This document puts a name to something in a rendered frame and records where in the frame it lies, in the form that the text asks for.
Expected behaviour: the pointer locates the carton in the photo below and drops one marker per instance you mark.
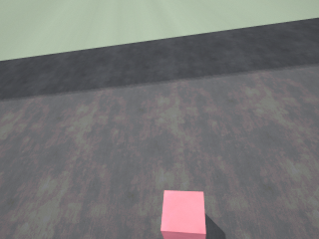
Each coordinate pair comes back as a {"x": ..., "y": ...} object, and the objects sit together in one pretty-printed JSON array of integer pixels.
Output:
[{"x": 183, "y": 215}]

